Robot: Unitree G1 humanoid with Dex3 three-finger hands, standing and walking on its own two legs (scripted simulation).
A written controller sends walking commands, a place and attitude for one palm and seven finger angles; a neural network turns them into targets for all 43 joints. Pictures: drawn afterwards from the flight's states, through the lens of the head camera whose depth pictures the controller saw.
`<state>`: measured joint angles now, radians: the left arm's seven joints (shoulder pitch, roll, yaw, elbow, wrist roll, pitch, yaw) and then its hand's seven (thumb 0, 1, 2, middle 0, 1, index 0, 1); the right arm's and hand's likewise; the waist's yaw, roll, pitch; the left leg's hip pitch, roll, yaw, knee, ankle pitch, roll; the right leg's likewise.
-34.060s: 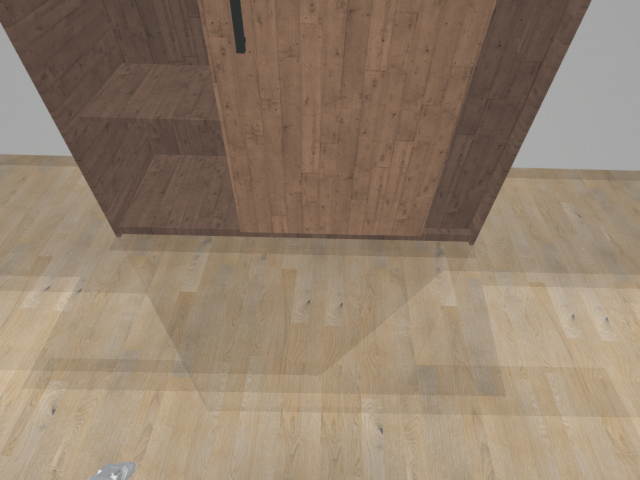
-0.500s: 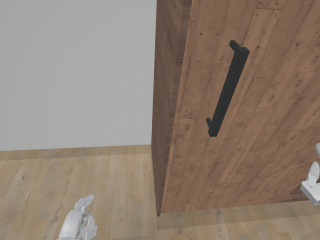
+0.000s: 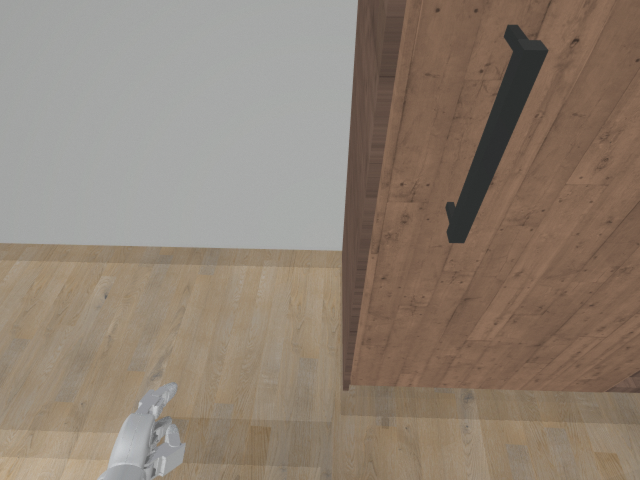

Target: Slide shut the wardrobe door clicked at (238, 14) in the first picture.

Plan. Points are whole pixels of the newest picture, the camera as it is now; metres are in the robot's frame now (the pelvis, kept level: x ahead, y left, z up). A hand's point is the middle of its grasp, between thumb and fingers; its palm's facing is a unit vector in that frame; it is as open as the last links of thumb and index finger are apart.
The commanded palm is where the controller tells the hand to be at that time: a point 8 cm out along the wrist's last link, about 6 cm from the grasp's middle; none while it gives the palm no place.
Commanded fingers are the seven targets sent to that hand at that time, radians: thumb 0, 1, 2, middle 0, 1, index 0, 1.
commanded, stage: step back with the hand held close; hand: right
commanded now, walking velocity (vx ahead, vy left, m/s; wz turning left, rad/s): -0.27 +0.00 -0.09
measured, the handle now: (480, 151) +0.46 -0.17 +0.18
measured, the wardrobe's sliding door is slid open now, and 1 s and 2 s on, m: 0.00 0.00 0.00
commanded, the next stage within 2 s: stop stepping back and stand still in 0.70 s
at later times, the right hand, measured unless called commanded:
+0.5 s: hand out of the picture +0.14 -0.29 +0.18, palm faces +0.49 +0.76 -0.44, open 7.4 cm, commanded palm +0.08 -0.32 +0.18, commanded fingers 0.00 -0.90 -0.90 0.20 0.30 0.20 0.30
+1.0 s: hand out of the picture +0.02 -0.28 +0.16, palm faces +0.45 +0.80 -0.39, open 7.4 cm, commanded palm -0.05 -0.31 +0.18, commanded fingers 0.00 -0.90 -0.90 0.20 0.30 0.20 0.30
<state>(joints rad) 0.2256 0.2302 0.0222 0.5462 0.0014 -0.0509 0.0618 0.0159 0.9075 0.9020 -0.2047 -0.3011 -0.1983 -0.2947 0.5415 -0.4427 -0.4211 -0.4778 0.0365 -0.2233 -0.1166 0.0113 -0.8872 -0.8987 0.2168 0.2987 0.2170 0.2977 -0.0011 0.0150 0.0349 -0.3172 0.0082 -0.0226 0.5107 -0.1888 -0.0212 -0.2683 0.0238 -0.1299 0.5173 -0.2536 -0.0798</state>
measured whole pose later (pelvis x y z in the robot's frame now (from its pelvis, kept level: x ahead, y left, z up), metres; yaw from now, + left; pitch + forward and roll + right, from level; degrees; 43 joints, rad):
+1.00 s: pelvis -0.19 -0.01 +0.00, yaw +0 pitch +0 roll +1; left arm 0.25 0.22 0.01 0.63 0.00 -0.10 0.09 0.02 0.91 0.90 -0.20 -0.30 -0.20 -0.29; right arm 0.51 -0.41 -0.42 -0.49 0.04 -0.22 -0.17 0.01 -0.89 -0.90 0.21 0.30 0.21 0.30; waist 0.01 0.06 0.01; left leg -0.31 0.01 -0.01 0.57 -0.30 -0.02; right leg -0.35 0.01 0.00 0.56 -0.20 -0.03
